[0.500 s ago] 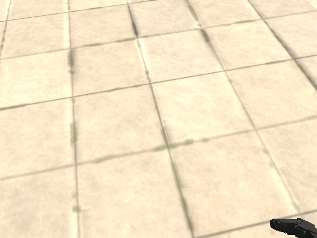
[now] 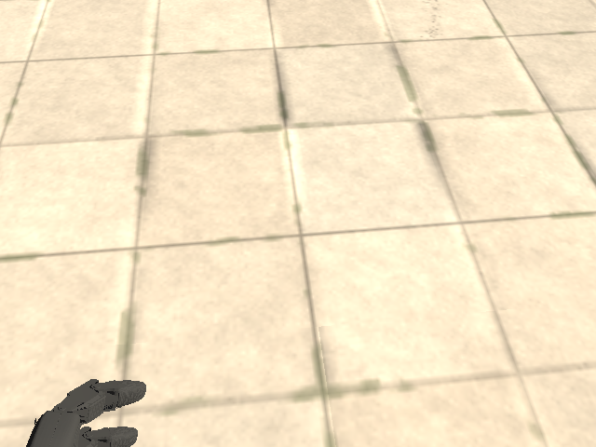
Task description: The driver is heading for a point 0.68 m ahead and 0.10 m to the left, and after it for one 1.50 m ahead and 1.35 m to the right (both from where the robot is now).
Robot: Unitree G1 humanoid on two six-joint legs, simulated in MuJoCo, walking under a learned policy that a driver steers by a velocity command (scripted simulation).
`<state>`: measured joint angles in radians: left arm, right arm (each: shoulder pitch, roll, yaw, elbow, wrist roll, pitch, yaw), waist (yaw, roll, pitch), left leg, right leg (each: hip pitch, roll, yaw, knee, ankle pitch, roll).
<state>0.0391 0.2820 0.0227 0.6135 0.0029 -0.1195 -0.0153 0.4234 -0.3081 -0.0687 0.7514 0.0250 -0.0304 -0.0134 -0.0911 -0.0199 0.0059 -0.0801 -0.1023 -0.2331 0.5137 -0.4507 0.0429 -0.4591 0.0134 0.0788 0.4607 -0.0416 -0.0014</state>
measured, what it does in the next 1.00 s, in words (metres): walks ahead, turning left: left foot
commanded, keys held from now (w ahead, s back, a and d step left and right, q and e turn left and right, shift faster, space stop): w+q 0.60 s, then w+e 0.26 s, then e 0.14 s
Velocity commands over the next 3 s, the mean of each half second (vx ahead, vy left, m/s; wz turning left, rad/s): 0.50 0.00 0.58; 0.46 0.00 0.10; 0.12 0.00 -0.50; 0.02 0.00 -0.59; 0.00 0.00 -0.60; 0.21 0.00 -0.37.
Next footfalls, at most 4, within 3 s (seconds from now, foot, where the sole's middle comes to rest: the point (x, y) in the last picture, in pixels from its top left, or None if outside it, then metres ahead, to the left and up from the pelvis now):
0.52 left None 0.39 0.18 -0.76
1.02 right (243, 335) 0.75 0.09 -0.76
1.50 left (151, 348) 0.74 0.31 -0.76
1.92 right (261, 367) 0.66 0.05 -0.76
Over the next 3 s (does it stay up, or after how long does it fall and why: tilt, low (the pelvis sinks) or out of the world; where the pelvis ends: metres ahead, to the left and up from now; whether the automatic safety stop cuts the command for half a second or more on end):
stays up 0.67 0.09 0.02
